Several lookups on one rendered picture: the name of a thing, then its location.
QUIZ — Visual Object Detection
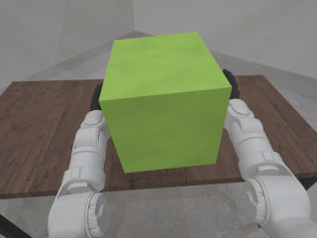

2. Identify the table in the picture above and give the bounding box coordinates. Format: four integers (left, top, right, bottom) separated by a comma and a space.
0, 74, 317, 238

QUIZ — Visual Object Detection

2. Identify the right robot hand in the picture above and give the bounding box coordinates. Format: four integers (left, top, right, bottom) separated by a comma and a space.
222, 68, 240, 100

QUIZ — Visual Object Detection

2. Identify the robot left upper arm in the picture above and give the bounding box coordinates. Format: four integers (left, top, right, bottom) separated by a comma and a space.
47, 191, 110, 238

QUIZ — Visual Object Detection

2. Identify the right robot forearm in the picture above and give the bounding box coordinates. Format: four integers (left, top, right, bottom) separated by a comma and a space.
224, 98, 311, 214

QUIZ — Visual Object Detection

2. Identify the left robot forearm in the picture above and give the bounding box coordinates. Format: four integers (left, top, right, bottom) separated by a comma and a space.
48, 110, 111, 234

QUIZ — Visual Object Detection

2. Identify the left robot hand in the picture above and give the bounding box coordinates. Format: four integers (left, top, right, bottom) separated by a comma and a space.
90, 82, 103, 112

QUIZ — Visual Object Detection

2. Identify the carton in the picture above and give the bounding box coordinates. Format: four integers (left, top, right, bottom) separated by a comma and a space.
98, 32, 232, 174

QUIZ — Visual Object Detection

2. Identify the robot right upper arm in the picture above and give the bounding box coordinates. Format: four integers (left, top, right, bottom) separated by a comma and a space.
242, 176, 317, 238

